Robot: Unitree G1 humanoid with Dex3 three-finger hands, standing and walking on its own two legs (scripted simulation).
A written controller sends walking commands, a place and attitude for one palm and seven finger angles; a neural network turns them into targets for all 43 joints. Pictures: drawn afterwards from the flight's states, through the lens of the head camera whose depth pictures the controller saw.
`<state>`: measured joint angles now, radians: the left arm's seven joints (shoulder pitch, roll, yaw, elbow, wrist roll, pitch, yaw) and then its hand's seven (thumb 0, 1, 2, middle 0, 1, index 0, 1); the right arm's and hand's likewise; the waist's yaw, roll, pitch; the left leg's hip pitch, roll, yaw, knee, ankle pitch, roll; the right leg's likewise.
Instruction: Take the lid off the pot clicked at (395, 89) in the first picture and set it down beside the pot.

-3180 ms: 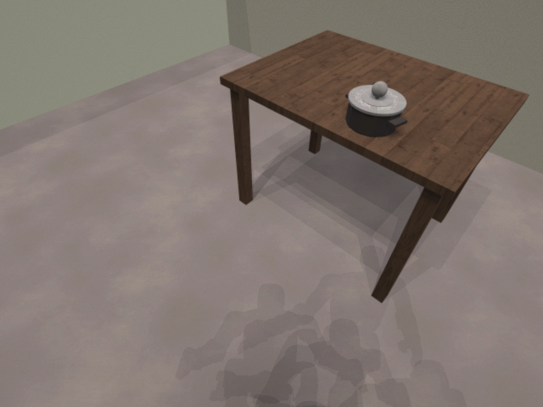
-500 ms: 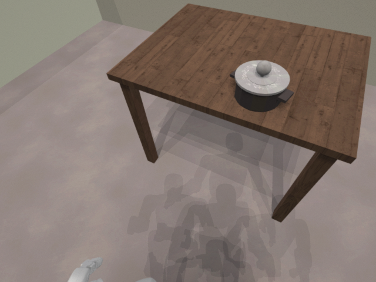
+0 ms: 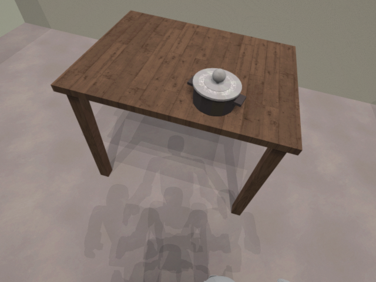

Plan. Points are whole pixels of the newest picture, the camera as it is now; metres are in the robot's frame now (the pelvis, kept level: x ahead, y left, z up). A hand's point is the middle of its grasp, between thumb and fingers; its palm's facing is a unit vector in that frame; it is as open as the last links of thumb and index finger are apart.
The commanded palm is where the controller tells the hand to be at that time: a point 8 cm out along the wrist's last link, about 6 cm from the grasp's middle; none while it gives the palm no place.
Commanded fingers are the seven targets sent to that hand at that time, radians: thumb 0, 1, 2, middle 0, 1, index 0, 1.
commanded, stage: turn to face it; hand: left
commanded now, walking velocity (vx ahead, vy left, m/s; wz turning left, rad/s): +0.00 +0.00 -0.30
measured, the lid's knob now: (219, 75) +0.72 -0.05 +0.02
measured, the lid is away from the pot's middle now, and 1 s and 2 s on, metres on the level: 0.00 0.00 0.00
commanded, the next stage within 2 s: take the last steps up to it in 0.14 s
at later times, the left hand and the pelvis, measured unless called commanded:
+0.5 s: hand out of the picture +0.09 +0.13 -0.15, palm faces -0.09 -0.97 -0.24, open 7.3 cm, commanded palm none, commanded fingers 0.00 0.90 0.90 -0.20 -0.30 -0.20 -0.30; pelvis +0.03 -0.05 +0.01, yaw -8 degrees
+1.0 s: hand (133, 249) +0.21 +0.15 -0.17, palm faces -0.12 -0.98 -0.17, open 7.4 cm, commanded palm none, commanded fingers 0.00 0.90 0.90 -0.20 -0.30 -0.20 -0.30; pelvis +0.16 -0.03 +0.01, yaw -11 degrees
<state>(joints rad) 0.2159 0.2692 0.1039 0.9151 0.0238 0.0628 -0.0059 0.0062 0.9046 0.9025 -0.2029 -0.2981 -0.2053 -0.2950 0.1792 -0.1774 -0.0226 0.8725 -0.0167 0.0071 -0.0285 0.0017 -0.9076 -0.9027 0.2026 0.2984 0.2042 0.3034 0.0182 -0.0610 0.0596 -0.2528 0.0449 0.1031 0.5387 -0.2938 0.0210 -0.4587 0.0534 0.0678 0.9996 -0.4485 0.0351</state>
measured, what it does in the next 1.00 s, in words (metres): walks ahead: right foot, then left foot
